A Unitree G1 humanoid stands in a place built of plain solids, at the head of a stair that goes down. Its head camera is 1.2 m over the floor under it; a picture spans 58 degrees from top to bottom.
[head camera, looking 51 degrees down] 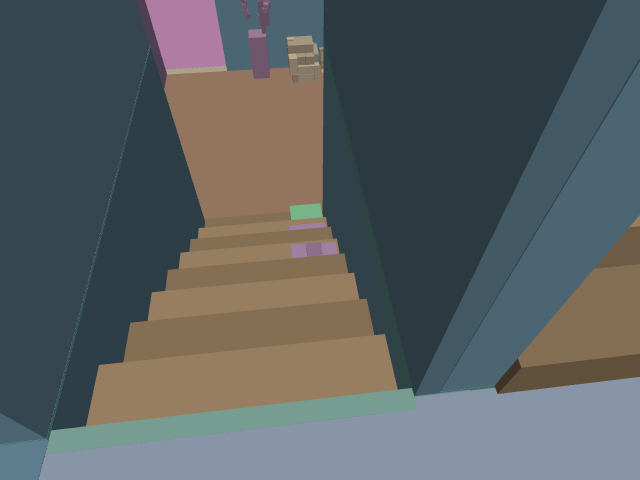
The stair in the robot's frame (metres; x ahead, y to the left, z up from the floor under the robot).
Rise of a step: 0.18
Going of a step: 0.26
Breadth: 0.97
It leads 7 degrees to the left of straight ahead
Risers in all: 9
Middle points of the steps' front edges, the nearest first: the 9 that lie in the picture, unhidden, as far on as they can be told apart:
0.38 0.22 0.00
0.64 0.25 -0.18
0.90 0.28 -0.36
1.15 0.31 -0.55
1.41 0.34 -0.73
1.67 0.37 -0.91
1.93 0.40 -1.10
2.18 0.43 -1.28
2.44 0.46 -1.46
